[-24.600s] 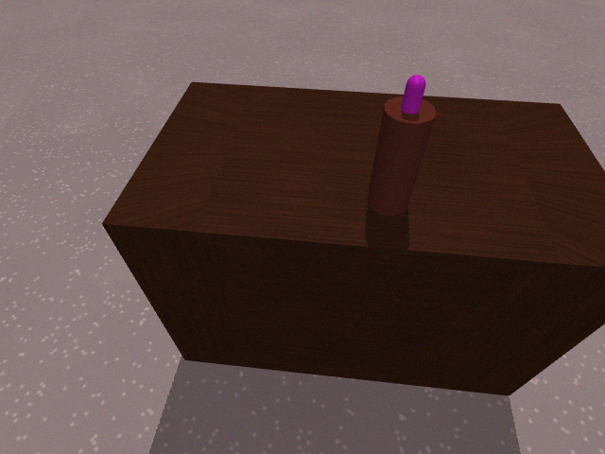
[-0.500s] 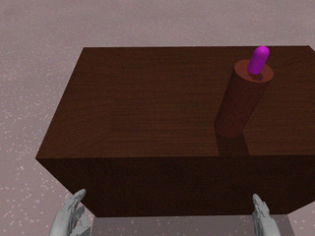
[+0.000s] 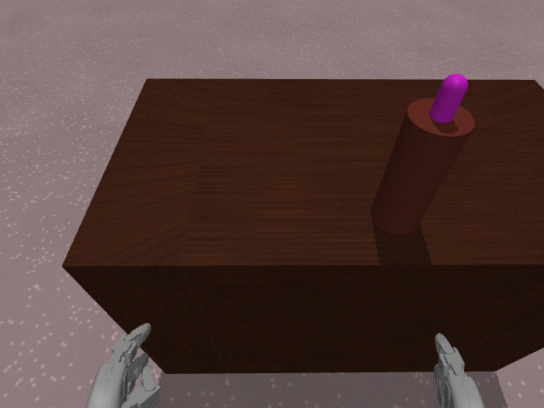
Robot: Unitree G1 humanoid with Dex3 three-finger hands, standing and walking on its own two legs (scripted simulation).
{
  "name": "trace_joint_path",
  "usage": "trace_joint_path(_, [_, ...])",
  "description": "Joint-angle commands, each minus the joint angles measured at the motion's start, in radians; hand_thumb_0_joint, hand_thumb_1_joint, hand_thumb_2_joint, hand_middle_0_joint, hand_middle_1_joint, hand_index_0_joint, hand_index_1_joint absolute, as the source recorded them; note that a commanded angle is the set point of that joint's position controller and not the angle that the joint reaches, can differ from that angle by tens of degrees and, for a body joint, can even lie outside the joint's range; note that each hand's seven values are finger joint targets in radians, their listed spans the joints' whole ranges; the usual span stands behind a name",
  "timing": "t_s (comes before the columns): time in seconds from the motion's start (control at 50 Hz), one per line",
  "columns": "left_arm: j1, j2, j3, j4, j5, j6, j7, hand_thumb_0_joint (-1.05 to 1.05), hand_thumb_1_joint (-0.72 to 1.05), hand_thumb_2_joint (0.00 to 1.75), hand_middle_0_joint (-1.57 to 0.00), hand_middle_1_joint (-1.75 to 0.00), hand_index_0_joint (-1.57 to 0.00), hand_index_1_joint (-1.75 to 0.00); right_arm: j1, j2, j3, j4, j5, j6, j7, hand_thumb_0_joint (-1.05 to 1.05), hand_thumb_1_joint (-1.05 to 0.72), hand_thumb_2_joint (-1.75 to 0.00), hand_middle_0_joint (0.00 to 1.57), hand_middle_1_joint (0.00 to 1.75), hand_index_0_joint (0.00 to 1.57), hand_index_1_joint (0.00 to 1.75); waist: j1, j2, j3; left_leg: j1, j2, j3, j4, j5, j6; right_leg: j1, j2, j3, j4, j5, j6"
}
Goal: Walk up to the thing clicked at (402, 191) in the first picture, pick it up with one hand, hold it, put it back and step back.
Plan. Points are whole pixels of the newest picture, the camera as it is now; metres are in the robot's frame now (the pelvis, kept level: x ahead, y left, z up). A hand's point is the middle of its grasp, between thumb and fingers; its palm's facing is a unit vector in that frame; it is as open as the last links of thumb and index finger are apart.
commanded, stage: home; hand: right
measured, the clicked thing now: (419, 160) +0.48 -0.19 +0.13
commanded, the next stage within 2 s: stand in 1.26 s
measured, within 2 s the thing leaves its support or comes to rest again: neither
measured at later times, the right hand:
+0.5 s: hand (415, 400) +0.18 -0.18 -0.04, palm faces +0.11 +0.97 -0.23, open 17.4 cm
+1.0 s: hand (415, 400) +0.18 -0.18 -0.05, palm faces +0.12 +0.96 -0.25, open 17.4 cm
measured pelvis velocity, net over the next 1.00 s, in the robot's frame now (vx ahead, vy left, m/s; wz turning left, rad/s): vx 0.01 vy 0.00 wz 0.00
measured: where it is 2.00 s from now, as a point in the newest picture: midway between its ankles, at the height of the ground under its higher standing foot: outside the picture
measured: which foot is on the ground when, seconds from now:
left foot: down 0.00-1.00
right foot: down 0.00-1.00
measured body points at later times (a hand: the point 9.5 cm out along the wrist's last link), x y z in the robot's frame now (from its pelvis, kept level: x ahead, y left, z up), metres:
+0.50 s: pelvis +0.00 +0.00 +0.00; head +0.04 +0.00 +0.45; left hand +0.17 +0.23 -0.03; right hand +0.17 -0.23 -0.03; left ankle +0.01 +0.14 -0.68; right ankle +0.00 -0.14 -0.68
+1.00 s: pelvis +0.01 +0.00 +0.00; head +0.04 -0.01 +0.45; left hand +0.16 +0.24 -0.07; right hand +0.17 -0.23 -0.03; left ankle +0.01 +0.14 -0.68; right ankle +0.00 -0.14 -0.68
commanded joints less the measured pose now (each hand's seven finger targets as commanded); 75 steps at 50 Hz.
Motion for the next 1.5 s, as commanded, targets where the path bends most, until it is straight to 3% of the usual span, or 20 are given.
trace_joint_path(0.0, [-0.028,0.122,0.069,-0.208,-0.002,-0.055,0.015,0.0,0.9,0.9,-0.2,-0.3,-0.2,-0.3,0.002,-0.101,-0.06,-0.198,0.002,-0.057,-0.014,0.0,0.56,-0.05,0.05,0.05,0.05,0.05,-0.005,-0.011,-0.092,0.085,-0.03,0.065,-0.153,0.15,0.03,0.055,0.017,-0.057,-0.174,0.183,-0.026])
trace_joint_path(0.08, [-0.031,0.088,0.031,-0.201,-0.002,-0.057,0.015,0.0,0.9,0.9,-0.2,-0.3,-0.2,-0.3,-0.013,-0.095,-0.048,-0.199,0.001,-0.061,-0.017,0.0,0.56,-0.05,0.05,0.05,0.05,0.05,-0.008,-0.004,-0.076,0.079,-0.026,0.061,-0.164,0.116,0.028,0.024,0.022,-0.063,-0.168,0.142,-0.032])
trace_joint_path(0.26, [0.002,0.115,0.066,-0.204,-0.002,-0.053,0.021,0.0,0.9,0.9,-0.2,-0.3,-0.2,-0.3,-0.006,-0.108,-0.063,-0.212,0.001,-0.064,-0.022,0.0,0.54,-0.06,0.05,0.05,0.05,0.05,0.001,-0.021,-0.101,0.071,-0.029,0.063,-0.141,0.146,0.031,0.049,0.017,-0.056,-0.168,0.174,-0.028])
trace_joint_path(0.42, [0.006,0.104,0.05,-0.207,-0.001,-0.048,0.021,0.0,0.9,0.9,-0.2,-0.3,-0.2,-0.3,0.006,-0.09,-0.042,-0.212,0.003,-0.059,-0.018,0.0,0.56,-0.05,0.05,0.05,0.05,0.05,0.0,-0.013,-0.096,0.074,-0.028,0.06,-0.136,0.19,0.03,0.043,0.019,-0.062,-0.154,0.217,-0.027])
trace_joint_path(0.56, [0.009,0.11,0.054,-0.219,0.0,-0.043,0.021,0.0,0.9,0.9,-0.2,-0.3,-0.2,-0.3,0.011,-0.118,-0.076,-0.223,0.002,-0.058,-0.022,0.0,0.53,-0.06,0.05,0.05,0.05,0.05,-0.014,-0.007,-0.121,0.099,-0.026,0.057,-0.133,0.232,0.03,0.052,0.021,-0.064,-0.139,0.262,-0.026])
trace_joint_path(0.68, [-0.002,0.099,0.045,-0.231,-0.001,-0.044,0.02,0.0,0.9,0.9,-0.2,-0.3,-0.2,-0.3,0.021,-0.09,-0.048,-0.204,0.0,-0.053,-0.02,0.0,0.54,-0.06,0.05,0.05,0.05,0.05,-0.003,0.0,-0.107,0.087,-0.027,0.058,-0.129,0.22,0.028,0.049,0.019,-0.064,-0.144,0.248,-0.027])
trace_joint_path(0.7, [0.006,0.098,0.048,-0.218,0.001,-0.044,0.019,0.0,0.9,0.9,-0.2,-0.3,-0.2,-0.3,0.008,-0.096,-0.054,-0.216,0.002,-0.055,-0.019,0.0,0.52,-0.07,0.06,0.06,0.06,0.06,-0.003,-0.013,-0.114,0.089,-0.026,0.06,-0.128,0.218,0.029,0.047,0.019,-0.062,-0.143,0.248,-0.027])
trace_joint_path(0.72, [-0.083,0.16,0.049,0.041,-0.01,-0.049,0.026,0.0,0.9,0.9,-0.2,-0.3,-0.2,-0.3,0.061,-0.123,-0.115,-0.207,-0.002,-0.038,-0.04,0.0,0.54,-0.06,0.05,0.05,0.05,0.05,-0.003,0.015,-0.123,0.095,-0.044,0.063,-0.13,0.223,0.027,0.068,0.009,-0.039,-0.134,0.246,-0.033])
trace_joint_path(0.74, [-0.069,0.142,0.038,0.008,-0.01,-0.06,0.03,0.0,0.9,0.9,-0.2,-0.3,-0.2,-0.3,0.063,-0.095,-0.073,-0.236,-0.004,-0.028,-0.038,0.0,0.55,-0.06,0.05,0.05,0.05,0.05,0.007,0.007,-0.131,0.104,-0.038,0.059,-0.138,0.232,0.026,0.074,0.01,-0.045,-0.13,0.251,-0.035])
trace_joint_path(0.8, [-0.103,0.126,0.028,0.051,-0.011,-0.081,0.034,0.0,0.9,0.9,-0.2,-0.3,-0.2,-0.3,0.05,-0.079,-0.044,-0.256,-0.004,-0.013,-0.047,0.0,0.53,-0.06,0.05,0.06,0.05,0.06,0.009,-0.018,-0.129,0.117,-0.039,0.061,-0.134,0.276,0.026,0.079,0.008,-0.048,-0.128,0.289,-0.031])
trace_joint_path(0.88, [-0.145,0.145,0.036,0.138,-0.004,-0.113,0.048,0.0,0.9,0.9,-0.2,-0.3,-0.2,-0.3,0.04,-0.086,-0.047,-0.239,-0.008,0.005,-0.056,0.0,0.54,-0.06,0.05,0.05,0.05,0.05,0.032,-0.033,-0.1,0.107,-0.044,0.066,-0.138,0.303,0.026,0.092,0.003,-0.042,-0.129,0.319,-0.029])
trace_joint_path(0.92, [-0.172,0.143,0.034,0.166,-0.001,-0.126,0.05,0.0,0.9,0.9,-0.2,-0.3,-0.2,-0.3,0.029,-0.109,-0.071,-0.253,-0.009,0.011,-0.064,0.0,0.56,-0.05,0.05,0.05,0.05,0.05,0.013,-0.055,-0.095,0.117,-0.042,0.066,-0.145,0.276,0.03,0.085,0.003,-0.038,-0.134,0.297,-0.026])
trace_joint_path(1.08, [-0.213,0.147,0.04,0.225,0.009,-0.172,0.065,0.0,0.9,0.9,-0.2,-0.3,-0.2,-0.3,0.027,-0.091,-0.046,-0.229,-0.017,0.042,-0.075,0.0,0.53,-0.06,0.05,0.05,0.05,0.05,0.016,0.003,-0.11,0.141,-0.049,0.074,-0.162,0.252,0.025,0.096,0.002,-0.032,-0.145,0.272,-0.03])
trace_joint_path(1.1, [-0.285,0.332,0.06,0.481,0.15,-0.14,0.016,0.0,0.9,0.9,-0.2,-0.3,-0.2,-0.3,-0.14,-0.294,-0.094,0.122,-0.13,-0.049,-0.028,0.0,0.51,-0.08,0.06,0.06,0.06,0.06,-0.013,0.02,-0.001,0.268,0.014,-0.027,-0.178,0.276,0.089,0.192,-0.031,0.021,-0.189,0.359,-0.089])
trace_joint_path(1.12, [-0.261,0.316,0.079,0.502,0.151,-0.124,-0.005,0.0,0.9,0.9,-0.2,-0.3,-0.2,-0.3,-0.127,-0.278,-0.102,0.252,-0.131,-0.086,-0.009,0.0,0.52,-0.07,0.05,0.06,0.05,0.06,-0.006,0.009,-0.038,0.293,0.027,-0.044,-0.182,0.297,0.117,0.213,-0.025,0.011,-0.188,0.364,-0.1])
trace_joint_path(1.16, [-0.281,0.294,0.076,0.514,0.133,-0.117,-0.022,0.0,0.9,0.9,-0.2,-0.3,-0.2,-0.3,-0.16,-0.288,-0.097,0.311,-0.124,-0.126,0.014,0.0,0.55,-0.06,0.05,0.05,0.05,0.05,0.006,0.031,-0.001,0.269,0.042,-0.071,-0.211,0.342,0.134,0.202,-0.023,0.018,-0.174,0.328,-0.108])
trace_joint_path(1.24, [-0.277,0.303,0.073,0.581,0.075,-0.107,-0.057,0.0,0.9,0.9,-0.2,-0.3,-0.2,-0.3,-0.212,-0.298,-0.086,0.454,-0.08,-0.152,0.047,0.0,0.51,-0.08,0.06,0.06,0.06,0.06,0.019,0.086,0.018,0.269,0.054,-0.104,-0.274,0.245,0.119,0.25,-0.005,0.026,-0.232,0.208,-0.103])
trace_joint_path(1.36, [-0.302,0.325,0.077,0.679,0.085,-0.104,-0.074,0.0,0.9,0.9,-0.2,-0.3,-0.2,-0.3,-0.263,-0.301,-0.088,0.619,-0.076,-0.159,0.055,0.0,0.46,-0.14,0.13,0.13,0.13,0.13,0.004,-0.04,0.093,0.281,0.015,-0.065,-0.288,0.074,0.103,0.243,-0.047,0.12,-0.397,0.065,-0.12])
trace_joint_path(1.4, [-0.315,0.341,0.077,0.702,0.082,-0.11,-0.073,0.0,0.9,0.9,-0.2,-0.3,-0.2,-0.3,-0.252,-0.288,-0.085,0.668,-0.073,-0.161,0.055,0.0,0.3,-0.3,0.2,0.29,0.2,0.29,-0.013,-0.089,0.082,0.343,0.001,-0.037,-0.267,0.158,0.095,0.24,-0.081,0.166,-0.443,0.134,-0.127])
trace_joint_path(1.48, [-0.304,0.337,0.073,0.759,0.062,-0.105,-0.066,0.0,0.9,0.9,-0.2,-0.3,-0.2,-0.3,-0.243,-0.326,-0.09,0.764,-0.069,-0.166,0.054,0.0,-0.02,-0.62,0.2,0.3,0.2,0.3,-0.005,-0.022,0.064,0.414,0.043,-0.08,-0.351,0.292,0.102,0.307,-0.051,0.091,-0.407,0.287,-0.099])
